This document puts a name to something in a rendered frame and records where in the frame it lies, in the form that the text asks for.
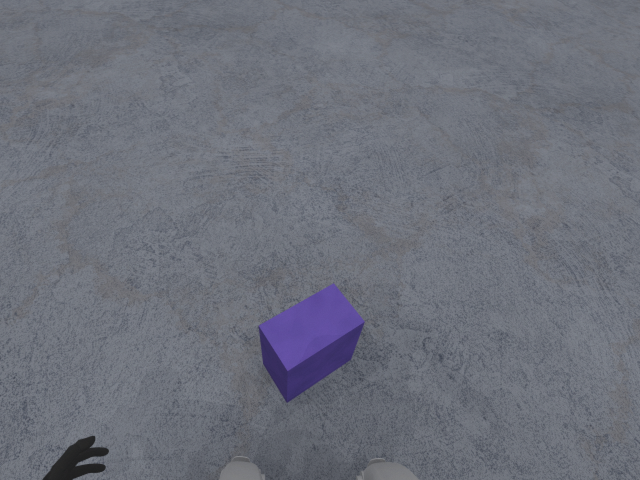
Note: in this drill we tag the robot left shin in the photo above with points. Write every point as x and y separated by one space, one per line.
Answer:
239 458

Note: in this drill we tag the robot left hand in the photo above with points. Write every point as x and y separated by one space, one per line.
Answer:
65 468

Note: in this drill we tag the robot right shin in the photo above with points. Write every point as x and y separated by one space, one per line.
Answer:
376 460

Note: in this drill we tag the carton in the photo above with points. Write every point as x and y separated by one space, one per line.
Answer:
309 341

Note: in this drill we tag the robot shin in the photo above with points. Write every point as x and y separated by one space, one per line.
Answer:
239 458
376 460

